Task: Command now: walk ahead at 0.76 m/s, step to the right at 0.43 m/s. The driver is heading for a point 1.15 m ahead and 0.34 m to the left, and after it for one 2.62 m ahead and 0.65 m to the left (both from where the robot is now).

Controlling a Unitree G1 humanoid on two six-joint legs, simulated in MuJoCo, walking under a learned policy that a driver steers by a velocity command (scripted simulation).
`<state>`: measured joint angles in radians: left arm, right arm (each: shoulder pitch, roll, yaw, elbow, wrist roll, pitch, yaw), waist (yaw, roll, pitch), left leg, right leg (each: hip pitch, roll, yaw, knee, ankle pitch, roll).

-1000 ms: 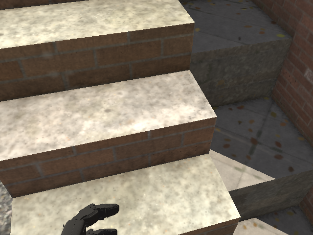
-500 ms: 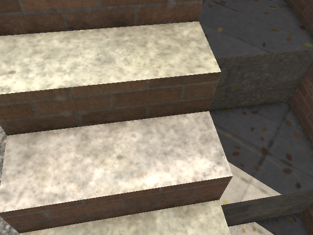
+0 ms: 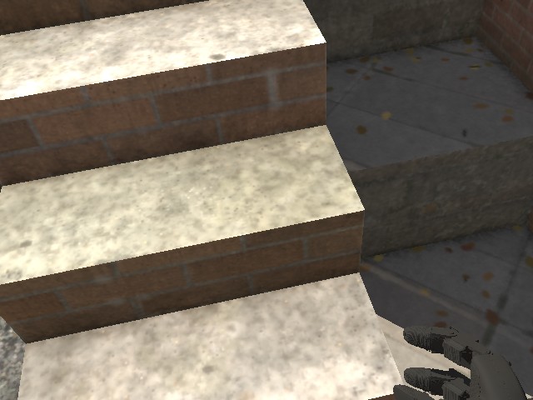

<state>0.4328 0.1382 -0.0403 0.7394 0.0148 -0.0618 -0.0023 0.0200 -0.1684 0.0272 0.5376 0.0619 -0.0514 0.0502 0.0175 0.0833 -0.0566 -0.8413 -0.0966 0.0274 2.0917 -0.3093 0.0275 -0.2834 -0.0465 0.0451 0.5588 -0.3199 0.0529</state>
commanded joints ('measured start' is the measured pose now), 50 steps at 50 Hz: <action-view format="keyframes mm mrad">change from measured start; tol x64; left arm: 1 -36 179 32 -72 -10 -22 -6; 50 -152 221 124 -128 -18 -32 -1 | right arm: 1 -155 -96 -19 -153 83 -21 -72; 50 -139 -114 -56 -15 -99 -32 -46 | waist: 1 66 -357 170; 11 -172 414 -59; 50 48 9 -50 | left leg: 1 -582 -63 -125 338 -451 -1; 8 745 -45 108 -595 -258 -46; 12 364 324 -1339 -1927 -707 38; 41 263 47 8 -792 -160 -34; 50 652 60 -37 -1632 396 31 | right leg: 1 270 -290 349 -253 102 -337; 5 -147 -241 22 -445 -116 -230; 9 -71 -146 -111 -252 1072 -243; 11 -259 123 39 473 16 -158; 19 -532 190 211 1238 449 -33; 32 366 -171 457 -256 -51 -154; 50 167 -32 -45 172 1272 -99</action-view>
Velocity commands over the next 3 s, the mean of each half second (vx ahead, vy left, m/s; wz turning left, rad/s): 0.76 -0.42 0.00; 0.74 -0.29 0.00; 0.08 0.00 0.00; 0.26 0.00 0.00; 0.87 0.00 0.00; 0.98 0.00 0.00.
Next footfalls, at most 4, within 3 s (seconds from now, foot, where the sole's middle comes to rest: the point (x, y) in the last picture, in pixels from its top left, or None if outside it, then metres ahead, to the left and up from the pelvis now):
0.18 left None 0.19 0.15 -0.58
0.58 right None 0.29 -0.13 -0.58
0.98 left None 0.24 0.08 -0.54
1.60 left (215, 356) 0.48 0.17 -0.39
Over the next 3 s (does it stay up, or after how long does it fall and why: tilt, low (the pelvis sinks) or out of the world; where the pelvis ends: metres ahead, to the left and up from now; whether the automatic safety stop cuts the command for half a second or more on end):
stays up -0.37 0.19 -0.09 its command is cut before an obstacle after 0.0 s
